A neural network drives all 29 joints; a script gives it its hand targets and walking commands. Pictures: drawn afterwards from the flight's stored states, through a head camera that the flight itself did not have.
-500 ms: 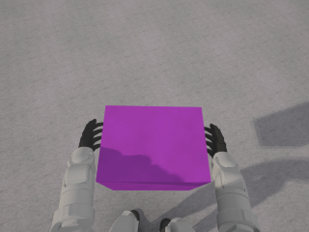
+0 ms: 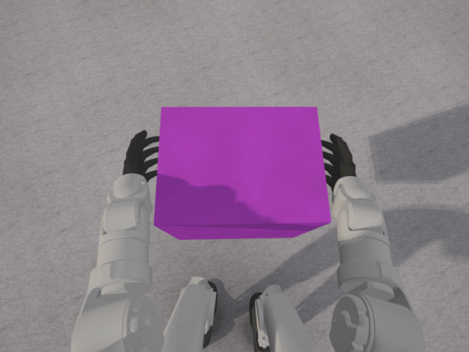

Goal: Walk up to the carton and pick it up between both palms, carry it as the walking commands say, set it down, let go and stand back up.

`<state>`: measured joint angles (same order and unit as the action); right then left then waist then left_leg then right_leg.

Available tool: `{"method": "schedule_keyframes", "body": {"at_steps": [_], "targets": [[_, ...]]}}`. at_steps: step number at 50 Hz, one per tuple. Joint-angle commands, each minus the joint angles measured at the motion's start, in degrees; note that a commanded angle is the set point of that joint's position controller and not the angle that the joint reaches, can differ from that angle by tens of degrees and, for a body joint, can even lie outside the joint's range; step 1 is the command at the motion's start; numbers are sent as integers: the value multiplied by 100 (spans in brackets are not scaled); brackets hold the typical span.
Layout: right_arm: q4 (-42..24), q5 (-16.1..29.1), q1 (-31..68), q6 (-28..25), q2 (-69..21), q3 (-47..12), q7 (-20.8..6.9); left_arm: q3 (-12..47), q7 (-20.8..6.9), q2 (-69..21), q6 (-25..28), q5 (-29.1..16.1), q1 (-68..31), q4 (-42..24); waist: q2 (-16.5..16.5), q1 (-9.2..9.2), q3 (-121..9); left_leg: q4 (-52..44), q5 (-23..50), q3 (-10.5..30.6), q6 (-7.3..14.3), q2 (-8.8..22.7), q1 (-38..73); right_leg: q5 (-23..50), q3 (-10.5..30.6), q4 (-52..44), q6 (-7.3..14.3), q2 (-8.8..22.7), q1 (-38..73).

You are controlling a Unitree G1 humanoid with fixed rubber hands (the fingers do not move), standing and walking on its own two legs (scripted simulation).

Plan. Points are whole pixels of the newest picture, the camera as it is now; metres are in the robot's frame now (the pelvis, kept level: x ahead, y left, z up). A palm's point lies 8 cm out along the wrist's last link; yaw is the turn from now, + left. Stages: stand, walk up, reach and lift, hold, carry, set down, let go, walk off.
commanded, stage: set down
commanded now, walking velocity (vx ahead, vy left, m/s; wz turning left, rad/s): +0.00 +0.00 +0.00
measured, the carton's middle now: (237, 183) +0.43 +0.01 -0.15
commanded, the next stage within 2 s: none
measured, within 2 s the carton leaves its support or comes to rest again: neither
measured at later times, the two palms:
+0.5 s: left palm (150, 176) +0.43 +0.19 -0.15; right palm (322, 176) +0.45 -0.16 -0.15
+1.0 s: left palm (160, 178) +0.46 +0.20 -0.24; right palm (308, 177) +0.48 -0.16 -0.24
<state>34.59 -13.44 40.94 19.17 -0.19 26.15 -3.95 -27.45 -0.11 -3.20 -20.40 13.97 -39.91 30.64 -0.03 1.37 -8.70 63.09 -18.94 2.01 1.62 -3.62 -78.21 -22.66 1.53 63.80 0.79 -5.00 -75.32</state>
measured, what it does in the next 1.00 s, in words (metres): lowers itself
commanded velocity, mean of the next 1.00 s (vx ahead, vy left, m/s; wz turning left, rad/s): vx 0.00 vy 0.00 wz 0.00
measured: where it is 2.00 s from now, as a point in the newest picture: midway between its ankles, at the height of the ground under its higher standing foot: (232, 332)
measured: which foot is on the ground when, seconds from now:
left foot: down 0.00-1.00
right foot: down 0.00-1.00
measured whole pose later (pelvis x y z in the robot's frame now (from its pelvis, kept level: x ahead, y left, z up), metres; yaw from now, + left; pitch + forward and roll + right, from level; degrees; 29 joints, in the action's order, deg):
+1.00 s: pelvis -0.03 -0.01 -0.15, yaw -1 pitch +47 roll -1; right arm 43.1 -6.5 62.4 19.3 8.0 20.5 1.3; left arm -26.6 2.1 6.8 -20.0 7.3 -60.1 38.8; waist -1.2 2.3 -6.4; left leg 93.9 -25.9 1.8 -0.3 -4.8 -114.6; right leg -30.1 0.7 95.9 0.7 -7.6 -112.3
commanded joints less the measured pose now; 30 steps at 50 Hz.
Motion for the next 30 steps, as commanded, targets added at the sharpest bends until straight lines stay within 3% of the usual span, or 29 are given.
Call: {"method": "schedule_keyframes", "body": {"at_steps": [1,9,30], "targets": [[135,875,3378,-99,-5114,-3055,-1590,3270,-1540,-5256,55,-943,-3296,284,89,0,-4642,-215,1479,213,-234,-124,3306,972,-51,-346,84,-263,984],[151,1080,3736,-148,-5076,-3204,-1462,3372,-1477,-5136,83,-1133,-3695,224,16,46,-5306,389,1709,102,-276,-187,2774,1186,-68,174,12,-311,576],[267,1273,4806,-232,-4744,-3106,-847,2959,-1487,-4359,160,-1316,-4638,559,-183,184,-5760,1591,1296,-266,-232,-333,706,1438,3,1349,-131,-352,339]]}}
